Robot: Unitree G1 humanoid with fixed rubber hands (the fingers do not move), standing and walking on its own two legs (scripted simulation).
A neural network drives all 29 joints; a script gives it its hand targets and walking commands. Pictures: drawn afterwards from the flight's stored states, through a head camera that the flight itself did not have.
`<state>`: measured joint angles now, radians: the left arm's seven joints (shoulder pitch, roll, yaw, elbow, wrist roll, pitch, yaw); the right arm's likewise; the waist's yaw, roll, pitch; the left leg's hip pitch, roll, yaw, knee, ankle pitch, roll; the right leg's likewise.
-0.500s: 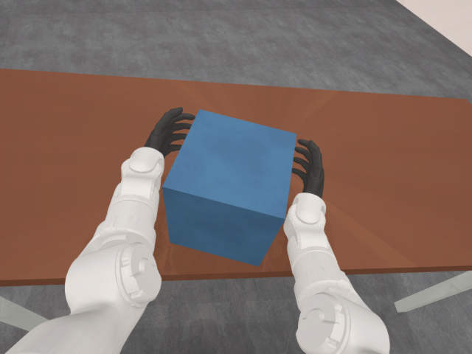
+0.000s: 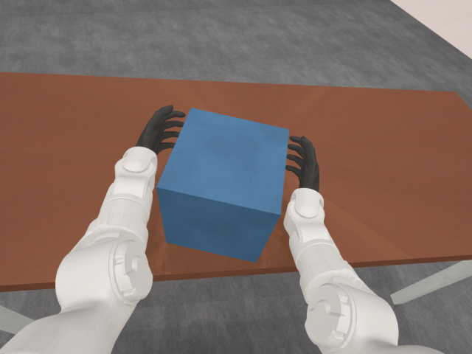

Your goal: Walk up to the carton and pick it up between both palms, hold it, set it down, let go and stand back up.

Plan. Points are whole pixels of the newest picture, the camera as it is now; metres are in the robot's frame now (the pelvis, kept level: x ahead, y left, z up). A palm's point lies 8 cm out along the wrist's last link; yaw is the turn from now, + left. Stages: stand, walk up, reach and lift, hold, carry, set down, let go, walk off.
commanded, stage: set down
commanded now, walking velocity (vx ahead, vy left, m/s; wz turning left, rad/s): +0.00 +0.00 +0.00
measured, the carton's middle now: (224, 188) +0.40 +0.00 +0.02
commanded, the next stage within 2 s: none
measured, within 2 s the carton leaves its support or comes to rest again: rests again in 0.18 s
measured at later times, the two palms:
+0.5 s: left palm (129, 147) +0.46 +0.18 +0.06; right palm (302, 189) +0.38 -0.13 +0.05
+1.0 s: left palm (94, 187) +0.37 +0.22 +0.06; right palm (306, 218) +0.32 -0.12 +0.05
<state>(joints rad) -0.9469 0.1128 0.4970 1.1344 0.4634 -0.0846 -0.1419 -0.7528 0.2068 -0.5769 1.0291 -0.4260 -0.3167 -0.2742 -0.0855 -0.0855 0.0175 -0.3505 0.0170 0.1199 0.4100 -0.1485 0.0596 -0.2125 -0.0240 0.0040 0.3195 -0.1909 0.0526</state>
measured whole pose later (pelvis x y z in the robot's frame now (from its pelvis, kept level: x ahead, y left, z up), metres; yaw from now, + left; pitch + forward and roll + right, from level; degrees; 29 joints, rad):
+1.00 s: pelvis -0.03 +0.02 -0.01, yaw +2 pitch +3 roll -4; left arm -0.71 0.36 -0.06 1.00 -0.18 -0.01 -0.11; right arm -0.53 0.07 -0.05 0.80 0.18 -0.09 -0.38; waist -0.11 -0.03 -0.04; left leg -0.46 0.03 0.07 0.58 -0.18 0.08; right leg -0.28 -0.01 -0.04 0.44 -0.21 0.04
